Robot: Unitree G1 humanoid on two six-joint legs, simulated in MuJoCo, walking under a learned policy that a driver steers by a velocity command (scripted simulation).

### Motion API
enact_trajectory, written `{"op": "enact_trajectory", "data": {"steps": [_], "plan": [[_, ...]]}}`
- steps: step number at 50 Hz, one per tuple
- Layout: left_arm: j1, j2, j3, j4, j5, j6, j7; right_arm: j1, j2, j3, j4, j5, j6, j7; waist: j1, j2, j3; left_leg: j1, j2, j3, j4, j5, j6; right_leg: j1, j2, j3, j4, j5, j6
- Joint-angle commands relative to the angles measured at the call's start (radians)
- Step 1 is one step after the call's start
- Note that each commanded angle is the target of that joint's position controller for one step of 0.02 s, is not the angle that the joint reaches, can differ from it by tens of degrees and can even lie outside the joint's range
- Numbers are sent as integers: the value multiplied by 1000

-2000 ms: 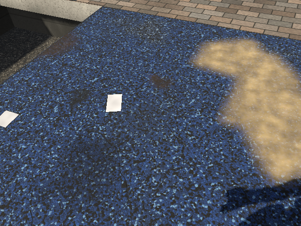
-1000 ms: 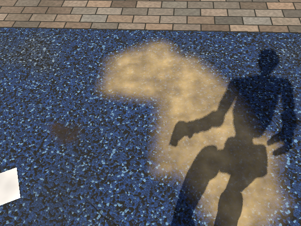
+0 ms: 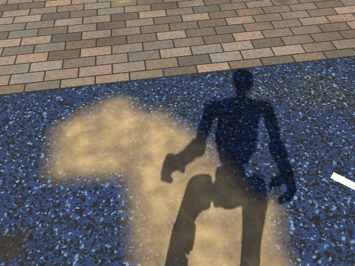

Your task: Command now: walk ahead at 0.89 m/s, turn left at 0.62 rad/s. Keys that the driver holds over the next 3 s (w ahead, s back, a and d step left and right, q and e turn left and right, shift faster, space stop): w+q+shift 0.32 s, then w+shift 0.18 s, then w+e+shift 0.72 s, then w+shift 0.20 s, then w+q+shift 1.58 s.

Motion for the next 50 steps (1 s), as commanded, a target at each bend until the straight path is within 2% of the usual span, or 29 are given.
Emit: {"op": "enact_trajectory", "data": {"steps": [1, 6, 9, 11, 13, 15, 16, 17, 18, 19, 20, 21, 23, 24, 26, 28, 31, 35, 37, 39, 40, 41, 42, 43, 44, 45, 46, 47, 50], "plan": [[58, 107, 37, -3, 5, -15, 0, -108, -52, -18, -109, 0, 1, 12, 37, -159, 120, -413, 90, -61, 110, 116, -13, 204, -284, 253, -293, -37, -120], [38, 105, 38, 52, 21, -21, 16, -205, -36, -16, -144, -9, 23, 15, 18, -108, 217, -349, 61, 11, -49, 315, -29, 92, -219, -37, -361, 231, -86], [83, 142, 45, 92, 12, -15, 24, -305, -18, -7, -176, -8, 13, 47, 48, -69, 245, -258, 50, 106, -271, 381, 25, 141, -220, -136, -378, 351, -51], [87, 195, 54, 106, 12, -1, 31, -347, -20, -8, -201, 0, 6, 64, 34, -89, 230, -136, -5, 193, -388, 346, 74, 192, -231, -185, -325, 750, -31], [88, 263, 68, 110, 11, 26, 42, -286, -78, -34, -208, 17, 11, 62, -36, -183, 136, -8, -93, 265, -389, 232, 113, 307, -255, -194, -152, 1314, -28], [9, 313, 82, 78, -3, 44, 37, 36, -200, -93, -144, 19, 39, 51, -215, -242, -43, 389, -141, 248, -383, 114, 170, 238, -275, -173, 250, 1530, -53], [-32, 295, 77, 60, -14, 30, 34, 255, -267, -132, -78, 10, 57, 31, -312, -171, -120, 756, -132, 144, -498, 152, 204, 4, -214, -156, 573, 1261, -32], [-7, 99, 24, 33, 10, -11, 21, 229, -319, -140, -59, 1, 73, 11, -193, 257, -71, 972, 14, -156, -536, 207, 287, -393, 32, -115, 1084, -129, 16], [121, 53, -13, -31, -29, -63, 11, 123, -265, -98, -124, -40, 32, 17, -66, 255, -332, 1097, 215, -778, -804, -337, 464, -619, 72, 202, 1243, -234, -9], [-29, 161, 6, -33, -57, -85, 11, 166, -167, -86, -123, -39, 11, 19, -149, 41, -253, 981, 215, -789, -940, -427, 372, -610, 6, 254, 1155, -116, -50], [-76, 156, 8, -60, -78, -83, 15, 146, -167, -82, -96, -44, -13, 24, -86, -70, -58, 784, 211, -725, -991, -369, 336, -622, -22, 224, 1048, -60, -59], [-82, 141, 4, -39, -51, -70, 27, 60, -131, -69, -104, -44, -32, 28, -34, -158, -2, 638, 184, -629, -976, -267, 308, -566, -81, 232, 965, -14, -59], [-9, 139, 10, -3, -28, -35, 18, -53, -96, -52, -126, -65, -38, 20, 51, -93, 72, 396, 96, -455, -986, -155, 282, -455, -134, 230, 885, 45, -43], [-2, 137, 12, 4, -20, -19, 18, -61, -84, -48, -118, -53, -38, 15, 62, -68, 97, 337, 75, -387, -1005, -116, 273, -447, -153, 210, 838, 57, -27], [-59, 112, 2, -13, -3, 2, 20, -27, -79, -41, -92, -40, -45, 3, 43, -51, 148, 263, 41, -259, -1032, 5, 250, -483, -175, 164, 738, 138, 9], [-167, 94, -11, -43, 3, 4, 18, 10, -86, -39, -73, -45, -56, -8, -10, -24, 181, 261, 8, -132, -1051, 170, 219, -529, -173, 120, 573, 310, 26], [-308, 69, -23, -55, -12, -16, -5, 86, -80, -27, -34, -41, -67, -21, -96, -41, 175, 298, -6, -11, -1094, 257, 130, -445, -118, 51, 310, 604, 4], [-405, 81, -11, -85, -48, -32, -52, 159, -102, -23, 34, -51, -60, -30, -124, -16, 188, 576, 52, 79, -1096, 511, 42, -496, -21, 33, 95, 637, -53], [-383, 108, 5, -90, -50, -39, -73, 139, -135, -26, 39, -69, -43, -41, -83, 33, 121, 725, 74, 117, -997, 910, -2, -464, 52, -23, 70, 576, -85], [-271, 149, 26, -79, -57, -21, -77, 108, -179, -39, 32, -100, -22, -67, 13, 115, 17, 819, 113, 137, -795, 1412, -31, -350, 116, -77, 133, 433, -108], [-81, 195, 48, -32, -64, 0, -67, 55, -192, -45, 17, -120, -10, -77, 113, 133, -63, 798, 126, 140, -591, 1566, -40, -194, 127, -72, 187, 368, -128], [211, 242, 69, 42, -62, 19, -52, -67, -227, -56, -22, -123, -2, -80, 262, 108, -146, 633, 124, 148, -265, 1569, -48, 94, 70, 23, 175, 373, -172], [380, 263, 63, 108, -48, 37, -36, -124, -133, -30, -61, -131, -18, -69, 300, -162, -180, 268, -21, 134, 219, 606, -47, 420, -6, 151, 254, 307, -222], [292, 277, 65, 89, -14, 20, -40, 46, 11, 18, -116, -49, -59, -32, 112, -473, -295, -227, -171, -41, 535, -302, -103, 730, -232, 788, 83, -173, -455], [257, 200, 63, 53, 1, 23, -23, -47, -91, 16, -139, -16, -104, -8, 176, -231, -286, -296, -124, -124, 450, -167, -20, 683, -247, 973, -154, -446, -413], [196, 169, 50, 39, 16, 16, -20, -142, -115, 10, -172, -4, -123, 2, 130, -86, -131, -284, -80, -123, 333, -91, 23, 502, -231, 908, -209, -374, -356], [118, 162, 47, 26, 14, 7, -28, -154, -97, 16, -174, -23, -129, 2, 50, 70, -20, -222, -50, -112, 228, -49, 36, 290, -200, 851, -238, -272, -346], [52, 163, 46, 7, 9, 0, -29, -140, -88, 14, -160, -51, -124, -4, 2, 97, 35, -155, -23, -117, 140, -32, 23, 140, -146, 775, -249, -170, -351], [-14, 143, 40, -2, -17, 6, -17, -113, -105, 4, -158, -66, -87, -22, -61, 22, 129, -45, 28, -75, -62, -6, -44, -130, -32, 575, -278, 27, -336]]}}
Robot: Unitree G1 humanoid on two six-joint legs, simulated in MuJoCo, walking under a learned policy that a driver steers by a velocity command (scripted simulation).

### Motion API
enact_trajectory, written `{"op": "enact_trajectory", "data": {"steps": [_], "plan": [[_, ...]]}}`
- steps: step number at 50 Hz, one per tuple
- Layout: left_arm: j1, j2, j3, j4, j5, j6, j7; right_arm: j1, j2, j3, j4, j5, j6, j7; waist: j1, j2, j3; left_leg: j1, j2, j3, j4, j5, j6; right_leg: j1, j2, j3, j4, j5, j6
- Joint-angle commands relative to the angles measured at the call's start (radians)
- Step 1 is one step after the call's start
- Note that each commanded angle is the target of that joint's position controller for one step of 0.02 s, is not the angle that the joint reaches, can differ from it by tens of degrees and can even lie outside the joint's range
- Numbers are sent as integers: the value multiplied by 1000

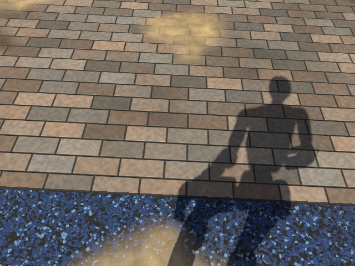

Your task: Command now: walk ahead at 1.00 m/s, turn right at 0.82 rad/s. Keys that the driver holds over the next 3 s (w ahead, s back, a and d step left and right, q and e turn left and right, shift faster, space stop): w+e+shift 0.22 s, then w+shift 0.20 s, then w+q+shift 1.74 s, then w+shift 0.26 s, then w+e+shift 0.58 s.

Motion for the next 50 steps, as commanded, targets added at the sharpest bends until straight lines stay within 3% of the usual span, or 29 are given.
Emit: {"op": "enact_trajectory", "data": {"steps": [1, 4, 6, 9, 10, 11, 12, 13, 14, 15, 16, 17, 19, 21, 24, 27, 31, 32, 33, 34, 35, 36, 37, 39, 40, 42, 46, 49, 50], "plan": [[-126, 107, 26, -115, -22, -26, 19, 2, -138, -38, -80, -21, 5, -17, -87, 61, 67, -62, 37, 61, -225, 78, -55, -150, -221, 378, -297, -33, -162], [-77, 138, 41, -83, -35, -20, 38, -174, -62, -17, -151, -26, 1, -14, -1, -9, 74, 164, -25, 124, -560, 391, -87, -327, -145, 282, -282, 9, -85], [-24, 148, 48, -58, -48, -14, 41, -205, -87, -35, -169, 6, 0, -15, 33, -48, 27, 264, -57, 92, -668, 496, -103, -276, -164, 341, -257, -75, -50], [1, 123, 49, -37, -55, -2, 50, -235, -148, -66, -184, 43, -8, -19, 35, -87, 7, 228, -48, 31, -793, 412, -98, -30, -201, 420, -131, -41, -15], [-3, 126, 52, -36, -48, 6, 51, -194, -175, -82, -176, 48, -14, -19, 4, -99, -26, 263, -54, 36, -801, 353, -83, 35, -216, 431, -52, 78, 1], [-22, 136, 54, -40, -35, 14, 47, -65, -210, -106, -154, 53, -20, -21, -79, -102, -115, 387, -51, 51, -792, 290, -56, 77, -201, 401, 112, 253, 33], [-64, 111, 39, -64, 1, 20, 39, 177, -232, -120, -116, 56, -12, -26, -203, -114, -292, 652, 32, 33, -676, 206, -11, 10, -195, 341, 370, 326, 66], [68, -23, 3, -80, 1, 14, 34, 333, -287, -127, -81, 24, -1, -24, -154, 172, -466, 1012, 259, -349, -703, -104, 129, -276, -99, 230, 742, -104, 102], [142, -27, -30, -106, -62, 2, 34, 367, -319, -137, -27, 22, 5, 1, -118, 545, -538, 1107, 407, -847, -917, -528, 220, -528, -125, 152, 984, -340, 120], [53, 48, -19, -81, -72, 8, 44, 312, -204, -119, -51, 21, 17, -3, -165, 364, -363, 990, 349, -775, -965, -594, 182, -616, -199, 129, 1028, -249, 116], [-72, 91, -13, -101, -49, 6, 40, 269, -165, -108, -36, 15, 30, -7, -175, 191, -208, 844, 295, -579, -963, -407, 153, -627, -222, 86, 1003, -195, 112], [-184, 85, -13, -128, -21, -4, 37, 253, -164, -107, -19, -5, 36, -4, -172, 36, -113, 703, 249, -448, -967, -213, 145, -602, -244, 71, 956, -170, 106], [-231, 50, -14, -154, -23, -5, 24, 210, -111, -88, 17, -14, 29, 2, -106, 55, -38, 536, 196, -292, -996, -31, 154, -531, -289, 91, 849, -152, 91], [-217, 15, -25, -156, -38, 7, 17, 204, -60, -71, 50, 13, 26, 14, -60, 89, -15, 473, 184, -222, -1030, 12, 168, -523, -306, 92, 769, -174, 87], [-307, 6, -46, -207, 0, -13, 4, 205, -128, -82, 69, 35, 24, 7, -25, 59, 67, 380, 191, -208, -1100, 81, 213, -570, -346, 60, 564, -26, 117], [-440, 30, -53, -240, 9, -43, -18, 228, -192, -100, 71, 46, 20, -10, -62, 22, 93, 215, 147, -88, -1182, 140, 183, -309, -297, 5, 277, 220, 155], [-459, 99, -16, -241, -15, -57, -13, 329, -202, -92, 116, 53, 44, -14, -53, 69, 53, 359, 174, -60, -1098, 367, 138, -117, -231, -10, 113, 226, 159], [-394, 135, 5, -231, -17, -57, -5, 349, -211, -90, 128, 42, 54, -12, -10, 93, -13, 403, 157, -41, -965, 571, 116, -23, -201, -32, 106, 155, 139], [-269, 166, 28, -213, -20, -53, 6, 349, -228, -89, 135, 29, 63, -10, 79, 120, -108, 363, 123, -6, -758, 718, 84, 160, -186, -58, 119, 92, 121], [-52, 199, 47, -175, -13, -42, 24, 308, -203, -78, 109, 12, 62, -11, 196, 120, -237, 142, 83, -3, -453, 608, 44, 481, -300, 30, 193, 34, 97], [68, 302, 68, -141, 17, -32, 28, 455, -21, -32, 80, 22, 46, -16, 113, -212, -470, -134, -34, 54, -38, -52, 4, 793, -602, 530, 79, -376, -20], [99, 257, 57, -129, 10, -31, 15, 451, -45, -29, 71, 76, 35, -19, 119, -340, -542, -232, -28, -13, 148, -147, 16, 762, -645, 867, -155, -655, -53], [35, 188, 42, -110, -3, -30, 20, 321, -104, -50, 50, 102, 39, -28, 119, -257, -317, -354, 15, 25, 224, -87, 12, 636, -619, 735, -188, -613, -22], [-59, 107, 25, -76, 15, -27, 21, 174, -106, -56, 29, 59, 53, -29, 71, -69, -115, -324, 95, 66, 167, 4, 18, 351, -555, 421, -180, -264, 6], [-113, 69, 18, -67, 33, -32, 22, 191, -85, -61, 24, 55, 71, -19, 11, -116, -82, -261, 127, 49, 127, 28, 18, 239, -536, 328, -198, -172, 2], [-202, 17, 12, -47, 17, -36, 22, 185, -37, -58, 15, 68, 117, -6, -51, -128, -12, -220, 166, 42, 80, -18, 15, 108, -529, 164, -259, -79, 17], [-276, 93, 36, -35, 11, -53, 38, 124, -44, -55, -32, 42, 140, 10, -111, -60, 67, -237, 188, 51, -66, 195, -1, 26, -514, -82, -350, 82, 33], [-256, 143, 47, -29, 9, -51, 47, 25, -78, -60, -43, 38, 134, 36, -75, 37, 80, -139, 127, 174, -294, 405, 38, 77, -422, -266, -383, 131, 79], [-232, 182, 56, -23, 1, -50, 45, -7, -70, -56, -58, 40, 129, 48, -67, 29, 95, -95, 128, 193, -368, 431, 51, 93, -451, -283, -382, 176, 79]]}}
Over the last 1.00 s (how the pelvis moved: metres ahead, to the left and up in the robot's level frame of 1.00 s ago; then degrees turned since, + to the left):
0.81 0.21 -0.01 8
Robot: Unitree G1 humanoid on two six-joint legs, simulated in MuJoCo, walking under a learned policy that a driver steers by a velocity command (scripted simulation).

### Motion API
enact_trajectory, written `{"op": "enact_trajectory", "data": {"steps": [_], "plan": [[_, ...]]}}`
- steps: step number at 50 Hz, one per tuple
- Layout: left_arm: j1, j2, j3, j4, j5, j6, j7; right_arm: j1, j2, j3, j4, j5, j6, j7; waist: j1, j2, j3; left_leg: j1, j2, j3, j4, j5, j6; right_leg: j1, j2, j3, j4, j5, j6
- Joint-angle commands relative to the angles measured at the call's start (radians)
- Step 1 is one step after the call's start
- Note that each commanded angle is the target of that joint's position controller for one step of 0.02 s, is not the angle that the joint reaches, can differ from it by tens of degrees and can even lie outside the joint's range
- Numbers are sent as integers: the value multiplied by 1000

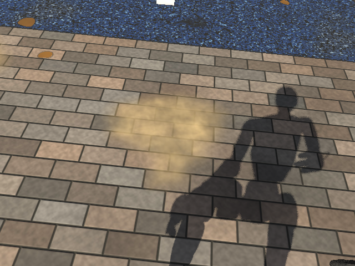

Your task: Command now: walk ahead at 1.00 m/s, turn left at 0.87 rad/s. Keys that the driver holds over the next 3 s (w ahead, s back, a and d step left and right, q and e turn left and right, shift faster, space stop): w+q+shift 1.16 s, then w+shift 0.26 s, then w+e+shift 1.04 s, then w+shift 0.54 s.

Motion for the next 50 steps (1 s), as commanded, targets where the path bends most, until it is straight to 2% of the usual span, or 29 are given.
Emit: {"op": "enact_trajectory", "data": {"steps": [1, 3, 5, 6, 7, 8, 9, 10, 11, 13, 14, 18, 20, 24, 26, 28, 29, 30, 31, 32, 33, 34, 35, 37, 39, 42, 46, 49, 50], "plan": [[-222, 154, 20, -129, -8, -26, 0, 20, -6, 9, -37, -2, -6, 33, -111, -5, 125, 237, -19, 50, -170, 130, 40, -222, -236, -10, -165, 513, -139], [-197, 219, 38, -128, -18, 2, -3, 61, -77, -22, -36, 13, -3, 32, -154, -65, 50, 340, -120, 147, -182, 14, 75, -77, -243, -24, 5, 1028, -121], [-220, 249, 45, -147, -28, 28, -4, 357, -185, -77, 28, 21, 15, 23, -315, -116, -111, 728, -207, 171, -174, -137, 130, -154, -254, -9, 454, 1317, -121], [-233, 197, 27, -145, -26, 18, -3, 534, -242, -110, 88, 25, 28, 4, -391, -25, -156, 1030, -207, 67, -235, -121, 170, -385, -183, 11, 830, 972, -75], [-178, -8, -30, -177, 2, -19, -14, 451, -302, -110, 88, 28, 36, -1, -231, 401, -62, 1115, -110, -246, -343, -85, 283, -747, 69, 74, 1347, -204, -24], [-90, -22, -59, -264, -24, -69, -24, 353, -267, -71, 1, -11, -6, 11, -119, 413, -315, 1211, 92, -885, -664, -640, 437, -956, 96, 360, 1439, -241, -60], [-259, 107, -38, -277, -50, -92, -23, 350, -170, -61, -26, -11, -31, 17, -192, 162, -221, 1104, 102, -935, -792, -772, 349, -954, 32, 404, 1327, -114, -108], [-333, 99, -36, -303, -62, -94, -17, 341, -167, -58, -3, -23, -56, 22, -155, 16, -77, 944, 95, -904, -821, -731, 316, -963, 12, 381, 1217, -54, -118], [-325, 75, -44, -285, -31, -86, -5, 292, -146, -51, -6, -27, -74, 25, -111, -83, -63, 827, 72, -840, -789, -641, 296, -887, -34, 403, 1126, -9, -116], [-265, 81, -34, -259, -5, -55, -8, 185, -130, -43, -33, -38, -80, 7, -40, -56, -12, 614, -19, -674, -759, -490, 289, -755, -67, 430, 1002, 40, -85], [-268, 78, -31, -257, -1, -43, -7, 179, -113, -37, -29, -26, -78, -2, -32, -46, 9, 577, -40, -612, -776, -440, 287, -739, -74, 422, 923, 42, -66], [-487, 10, -50, -326, 20, -34, -7, 235, -82, -27, 4, 0, -69, -48, -114, -44, 97, 459, -135, -423, -796, -222, 249, -696, -35, 345, 536, 302, 11], [-556, -25, -55, -357, 12, -38, -18, 254, -95, -34, 23, 2, -57, -55, -155, -7, 87, 418, -163, -381, -781, -222, 200, -599, 7, 305, 376, 446, 25], [-576, 36, -21, -382, -35, -51, -26, 283, -83, -43, 59, 18, -52, -61, -169, 62, 55, 534, -133, -466, -703, -288, 154, -501, 19, 369, 231, 485, 28], [-533, 76, -1, -377, -49, -58, -24, 280, -82, -51, 70, 15, -40, -68, -134, 94, 40, 658, -98, -501, -618, -132, 137, -488, 9, 372, 208, 395, 12], [-207, 140, 43, -318, -59, -56, -7, 222, -78, -45, 44, -21, -29, -51, 51, 110, -175, 660, -144, -439, -259, 177, 77, -140, -20, 344, 268, 282, -33], [35, 172, 41, -283, -47, -41, 6, 221, 21, -9, 14, -57, -30, -37, 122, -3, -370, 432, -186, -370, 102, -116, 54, 241, -180, 518, 381, 41, -61], [31, 252, 46, -261, 5, -46, -18, 426, 106, 23, -39, 38, -44, -32, -38, -609, -502, 90, -279, -278, 441, -549, 11, 452, -448, 1216, 62, -411, -256], [-63, 136, 29, -294, 4, -38, -24, 365, 2, 17, -2, 63, -35, -47, 1, -452, -355, -23, -161, -225, 511, -432, 5, 332, -418, 1242, -18, -644, -237], [-99, 69, 14, -296, -4, -27, -14, 218, -71, 2, -17, 32, -30, -46, 37, -280, -210, -33, -139, -173, 503, -365, 3, 192, -364, 1023, -6, -479, -199], [-106, 69, 11, -267, 5, -18, -11, 146, -79, -3, -29, 3, -25, -44, 26, -83, -130, 11, -99, -152, 462, -338, 3, 59, -324, 858, 3, -264, -180], [-123, 66, 9, -242, 10, -16, -10, 91, -71, -7, -52, -18, -26, -38, 7, -51, -65, 42, -61, -153, 392, -310, 8, -50, -289, 737, 1, -113, -178], [-141, 49, 1, -221, 17, -20, -7, 99, -53, -9, -57, -5, -19, -28, -27, -77, -25, 85, -25, -160, 354, -296, 12, -131, -266, 645, -14, -31, -170], [-146, 5, -10, -183, -5, -27, -14, 96, -14, -3, -70, 20, 0, -21, -51, -111, 8, 69, 11, -144, 330, -309, 21, -178, -251, 524, -46, 43, -165], [-149, 20, -6, -159, -16, -29, -15, 69, 8, 6, -91, 16, 8, -15, -67, -89, 50, 3, 32, -136, 314, -253, 17, -203, -264, 432, -80, 124, -176], [-170, 61, -1, -148, 6, -29, -8, 28, -7, 7, -102, 14, 1, -5, -79, -57, 102, -20, 27, -117, 212, -80, -6, -243, -244, 265, -133, 240, -171], [-80, 98, -3, -108, 7, -22, -2, -127, -10, 11, -134, 7, -16, 25, -19, 6, 162, 15, -20, 10, -41, 81, 28, -170, -203, 85, -158, 425, -118], [-42, 181, 8, -93, 8, -5, 10, -167, -38, -1, -154, 14, -31, 49, -48, -64, 111, 220, -142, 159, -193, 57, 76, -90, -204, 0, -50, 1100, -71], [-38, 214, 15, -93, 5, 6, 19, -121, -63, -16, -150, 20, -28, 49, -93, -119, 66, 291, -186, 188, -188, -5, 86, -48, -220, -7, 48, 1362, -70]]}}
Over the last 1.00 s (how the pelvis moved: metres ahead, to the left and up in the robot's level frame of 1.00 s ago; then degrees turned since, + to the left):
0.85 -0.11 -0.01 0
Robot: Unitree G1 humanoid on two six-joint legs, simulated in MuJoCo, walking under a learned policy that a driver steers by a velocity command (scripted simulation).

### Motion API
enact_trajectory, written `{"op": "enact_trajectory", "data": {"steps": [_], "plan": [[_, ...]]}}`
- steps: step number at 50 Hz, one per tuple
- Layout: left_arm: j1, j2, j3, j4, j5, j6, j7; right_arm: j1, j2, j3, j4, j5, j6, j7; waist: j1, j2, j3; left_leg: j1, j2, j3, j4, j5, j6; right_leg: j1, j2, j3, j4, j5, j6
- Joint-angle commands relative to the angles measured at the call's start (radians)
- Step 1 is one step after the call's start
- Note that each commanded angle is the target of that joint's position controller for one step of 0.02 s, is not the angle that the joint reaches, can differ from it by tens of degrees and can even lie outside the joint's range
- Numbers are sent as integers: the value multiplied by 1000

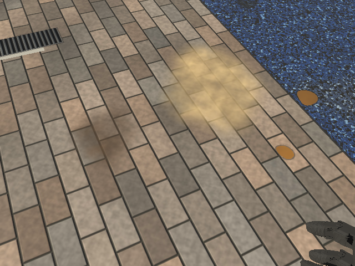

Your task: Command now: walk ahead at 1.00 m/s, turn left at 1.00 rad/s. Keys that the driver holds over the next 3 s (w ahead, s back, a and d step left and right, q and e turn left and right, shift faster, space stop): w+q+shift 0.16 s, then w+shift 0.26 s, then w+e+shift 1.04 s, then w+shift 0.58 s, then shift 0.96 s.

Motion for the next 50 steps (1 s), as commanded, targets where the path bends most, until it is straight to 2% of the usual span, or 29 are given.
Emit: {"op": "enact_trajectory", "data": {"steps": [1, 2, 3, 4, 5, 6, 7, 8, 9, 11, 14, 17, 21, 24, 26, 27, 28, 29, 30, 31, 33, 35, 39, 42, 45, 47, 48, 49, 50], "plan": [[-93, 277, 58, -90, -5, 10, 22, 97, -138, -60, -53, 16, -9, 8, -203, -157, -44, 379, -148, 135, -19, -106, 50, -190, -265, 36, 260, 1656, -88], [-148, 286, 63, -118, -10, 16, 19, 310, -202, -95, 1, 17, 7, 0, -314, -179, -142, 634, -162, 107, -28, -158, 88, -279, -278, 55, 494, 1708, -110], [-217, 255, 56, -146, -25, 8, 16, 560, -261, -132, 82, 13, 19, -18, -425, -91, -214, 998, -130, -7, -174, -79, 144, -516, -208, 64, 854, 1351, -94], [-223, 65, 4, -181, 1, -31, 6, 547, -301, -137, 106, 11, 32, -36, -321, 295, -157, 1171, -27, -249, -188, 42, 210, -865, 35, 104, 1351, -5, -59], [-92, 34, -26, -269, -37, -84, -11, 427, -285, -101, 29, -31, -6, -29, -172, 334, -425, 1325, 169, -889, -429, -504, 427, -1132, 62, 401, 1493, -109, -74], [-251, 139, -12, -286, -52, -111, -14, 445, -200, -95, 15, -35, -26, -29, -250, 109, -365, 1228, 175, -970, -588, -700, 350, -1148, 2, 458, 1378, 9, -114], [-308, 130, -9, -309, -68, -115, -10, 418, -185, -88, 39, -41, -49, -24, -187, -26, -169, 1029, 165, -926, -648, -662, 307, -1151, -21, 444, 1248, 60, -119], [-291, 110, -12, -281, -45, -103, -1, 352, -154, -76, 41, -40, -67, -21, -128, -139, -106, 865, 128, -831, -637, -560, 268, -1063, -71, 454, 1152, 104, -109], [-230, 102, -10, -259, -30, -86, -2, 281, -147, -73, 33, -46, -73, -28, -69, -104, -70, 727, 84, -739, -622, -476, 264, -982, -95, 460, 1085, 136, -84], [-197, 113, -2, -230, -14, -48, -8, 232, -94, -53, 41, -41, -70, -44, -34, -63, -9, 560, 19, -570, -646, -367, 235, -903, -140, 428, 966, 170, -42], [-369, 40, -32, -288, 12, -35, -9, 291, -74, -42, 89, -33, -68, -77, -110, -26, 60, 405, -53, -375, -667, -164, 199, -869, -146, 339, 715, 391, 6], [-499, -2, -46, -320, 5, -49, -26, 354, -90, -44, 128, -28, -70, -82, -196, 0, 56, 334, -75, -304, -682, -191, 149, -702, -88, 280, 452, 717, 1], [-608, 57, -20, -363, -33, -60, -40, 445, -92, -44, 198, -13, -64, -75, -247, 46, 71, 643, 19, -356, -629, -109, 130, -820, -72, 308, 270, 674, -42], [-484, 115, 11, -337, -45, -59, -45, 430, -134, -51, 224, -48, -40, -83, -159, 105, -34, 916, 78, -295, -484, 519, 87, -796, -4, 222, 278, 494, -109], [-115, 175, 42, -264, -66, -31, -27, 320, -169, -54, 213, -89, -27, -79, 71, 164, -243, 823, 62, -211, -58, 921, 40, -391, 2, 204, 365, 422, -180], [75, 228, 51, -216, -36, -23, -28, 383, -78, -33, 180, -93, -37, -79, 65, -72, -424, 439, -29, -177, 380, 515, -10, 66, -163, 536, 430, 211, -304], [120, 234, 57, -169, -40, -32, -52, 499, 12, 7, 184, -53, -64, -59, -3, -437, -538, 150, -190, -209, 627, -429, -69, 270, -331, 1137, 153, -185, -436], [94, 124, 37, -177, -31, -25, -44, 368, -93, -8, 159, -20, -86, -56, 49, -314, -423, 24, -133, -247, 654, -388, -43, 244, -314, 1225, 46, -290, -382], [28, 109, 31, -189, -14, -20, -38, 230, -111, -7, 113, -4, -106, -48, 40, -150, -267, -32, -85, -249, 617, -359, -30, 105, -296, 1062, 58, -176, -355], [4, 116, 32, -186, -5, -20, -45, 120, -88, 4, 82, -31, -125, -49, 20, 17, -161, 10, -74, -228, 520, -351, -17, -77, -241, 966, 35, -9, -341], [-67, 88, 20, -185, -1, -27, -46, 136, -55, 4, 79, -50, -133, -49, -85, 10, -89, 103, -29, -238, 351, -332, -34, -271, -168, 836, 5, 163, -356], [-77, 67, 13, -180, -30, -22, -43, 143, -50, 4, 78, -59, -125, -52, -120, -24, -42, 130, -22, -218, 231, -350, -75, -370, -139, 785, -22, 218, -373], [-76, 123, 34, -177, -50, -16, -7, -61, -21, 27, 0, -62, -132, -43, -85, -48, 67, 310, -57, -151, -154, -69, -145, -676, -75, 662, -82, 237, -328], [-23, 146, 47, -163, -64, -9, 4, -101, -59, 7, -16, -42, -132, -44, -63, -79, 32, 544, -88, -179, -281, 165, -167, -735, -87, 678, -86, 186, -266], [21, 124, 48, -146, -71, 9, 8, -83, -113, -23, -15, -20, -129, -62, -86, -97, 3, 565, -85, -197, -351, 32, -154, -555, -105, 708, 53, 281, -218], [-13, 121, 44, -164, -39, 25, -1, 174, -170, -63, 24, -11, -126, -77, -242, -108, -182, 845, -49, -188, -301, -114, -107, -563, -49, 646, 424, 541, -151], [-21, 31, 12, -199, 3, 26, -4, 427, -228, -80, 60, -19, -113, -90, -325, 11, -384, 1158, 126, -375, -252, -373, -59, -731, 2, 575, 783, 381, -133], [164, -85, -30, -248, -77, 9, -10, 444, -321, -89, 96, -52, -104, -66, -181, 505, -542, 1373, 382, -1012, -505, -776, 121, -1034, 61, 482, 1143, -105, -100], [92, 6, -22, -217, -104, 17, 6, 382, -208, -73, 75, -42, -96, -64, -216, 393, -401, 1266, 337, -1046, -583, -933, 98, -1159, -26, 456, 1253, -14, -105]]}}
Over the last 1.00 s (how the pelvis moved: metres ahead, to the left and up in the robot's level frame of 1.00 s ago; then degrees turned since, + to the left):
0.79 0.27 -0.02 57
